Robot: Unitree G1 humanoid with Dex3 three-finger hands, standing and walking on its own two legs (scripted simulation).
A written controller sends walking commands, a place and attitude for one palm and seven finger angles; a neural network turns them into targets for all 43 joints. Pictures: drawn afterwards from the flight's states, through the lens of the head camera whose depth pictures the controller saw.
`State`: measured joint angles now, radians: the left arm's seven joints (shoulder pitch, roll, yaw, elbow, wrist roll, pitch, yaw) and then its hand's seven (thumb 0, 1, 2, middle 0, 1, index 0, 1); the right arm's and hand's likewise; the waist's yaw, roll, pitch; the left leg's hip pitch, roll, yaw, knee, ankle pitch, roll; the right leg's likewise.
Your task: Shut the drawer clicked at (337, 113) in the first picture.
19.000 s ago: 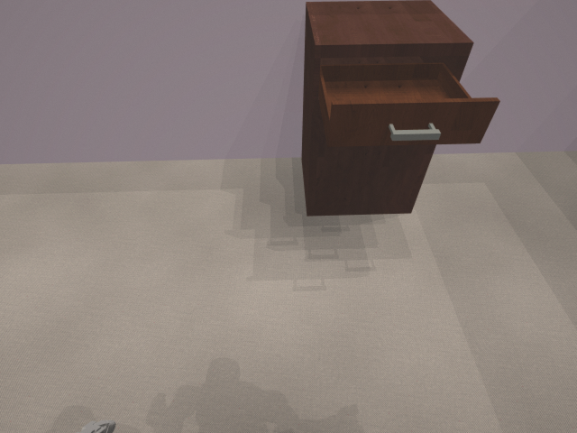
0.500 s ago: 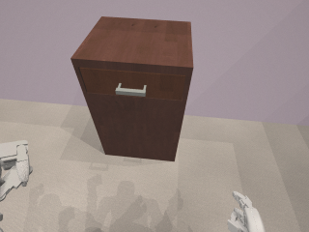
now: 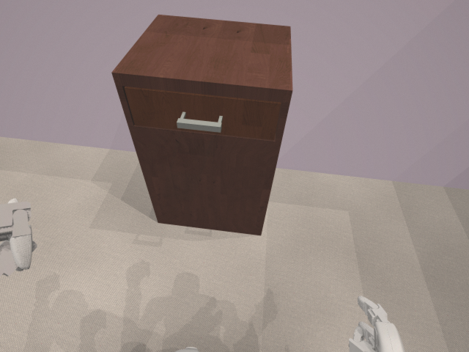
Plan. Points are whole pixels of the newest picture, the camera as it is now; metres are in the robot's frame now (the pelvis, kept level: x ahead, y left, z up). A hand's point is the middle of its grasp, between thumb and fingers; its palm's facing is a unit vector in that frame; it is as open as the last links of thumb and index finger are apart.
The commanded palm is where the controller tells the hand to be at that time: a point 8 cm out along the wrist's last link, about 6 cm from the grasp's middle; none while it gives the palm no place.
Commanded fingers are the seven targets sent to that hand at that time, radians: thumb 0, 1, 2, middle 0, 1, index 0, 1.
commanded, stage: step back with the hand held close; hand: left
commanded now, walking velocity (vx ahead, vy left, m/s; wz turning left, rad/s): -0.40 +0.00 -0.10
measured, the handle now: (200, 121) +0.75 +0.11 -0.07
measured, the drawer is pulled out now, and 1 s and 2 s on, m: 0.00 0.00 0.00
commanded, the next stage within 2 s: stop stepping back and stand still in 0.28 s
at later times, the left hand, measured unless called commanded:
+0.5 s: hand out of the picture +0.10 +0.23 +0.18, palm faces +0.32 -0.84 -0.44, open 3.3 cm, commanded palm +0.04 +0.27 +0.19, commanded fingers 0.00 0.90 0.90 -1.40 -1.60 -1.40 -1.60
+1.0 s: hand out of the picture +0.05 +0.22 +0.18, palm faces +0.30 -0.85 -0.44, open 3.3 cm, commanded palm +0.01 +0.27 +0.19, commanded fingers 0.00 0.90 0.90 -1.40 -1.60 -1.40 -1.60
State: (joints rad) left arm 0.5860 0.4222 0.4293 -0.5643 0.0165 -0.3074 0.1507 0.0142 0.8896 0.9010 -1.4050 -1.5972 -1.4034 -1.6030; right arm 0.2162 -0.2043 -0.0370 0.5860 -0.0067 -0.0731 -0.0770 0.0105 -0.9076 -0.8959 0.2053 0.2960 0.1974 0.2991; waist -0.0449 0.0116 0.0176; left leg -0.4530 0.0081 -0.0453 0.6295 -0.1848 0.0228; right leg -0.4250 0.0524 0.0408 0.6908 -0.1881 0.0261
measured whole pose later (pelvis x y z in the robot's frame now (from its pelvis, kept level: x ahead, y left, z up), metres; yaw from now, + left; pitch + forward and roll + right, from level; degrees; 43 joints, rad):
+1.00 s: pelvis -0.15 +0.00 +0.01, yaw -6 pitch -1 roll -1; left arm 0.65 0.37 0.36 -0.55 -0.02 -0.24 0.15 0.02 0.89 0.90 -1.40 -1.60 -1.40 -1.60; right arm 0.30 -0.23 0.00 0.67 -0.01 -0.11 -0.07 0.01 -0.91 -0.90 0.21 0.30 0.20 0.30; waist -0.02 0.00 -0.03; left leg -0.32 0.02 0.01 0.59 -0.28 0.02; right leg -0.23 0.02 -0.04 0.54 -0.29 -0.03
